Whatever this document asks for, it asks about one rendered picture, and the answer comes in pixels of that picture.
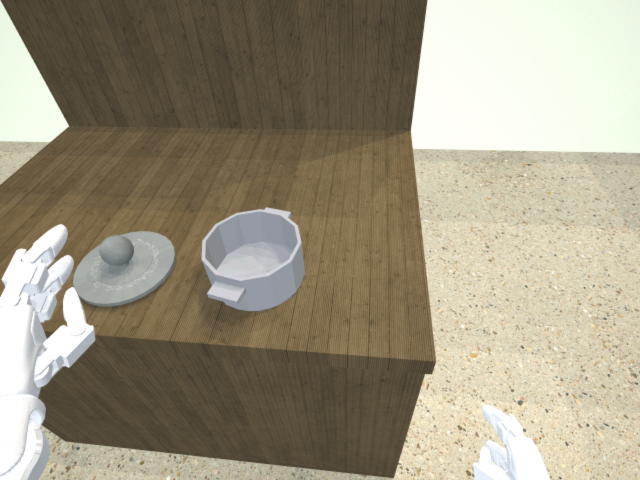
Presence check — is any pot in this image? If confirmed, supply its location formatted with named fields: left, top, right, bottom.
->
left=202, top=207, right=305, bottom=311

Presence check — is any knob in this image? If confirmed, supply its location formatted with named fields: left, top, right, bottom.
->
left=99, top=235, right=134, bottom=266

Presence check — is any left robot forearm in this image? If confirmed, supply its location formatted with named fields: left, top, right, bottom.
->
left=0, top=394, right=50, bottom=480

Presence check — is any table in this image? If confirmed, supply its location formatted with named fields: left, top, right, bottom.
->
left=0, top=0, right=436, bottom=478

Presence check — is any right robot hand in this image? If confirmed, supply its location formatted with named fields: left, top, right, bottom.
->
left=473, top=405, right=550, bottom=480

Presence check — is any left robot hand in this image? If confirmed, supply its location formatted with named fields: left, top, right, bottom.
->
left=0, top=224, right=95, bottom=398

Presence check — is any lid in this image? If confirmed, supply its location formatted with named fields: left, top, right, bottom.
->
left=73, top=231, right=176, bottom=307

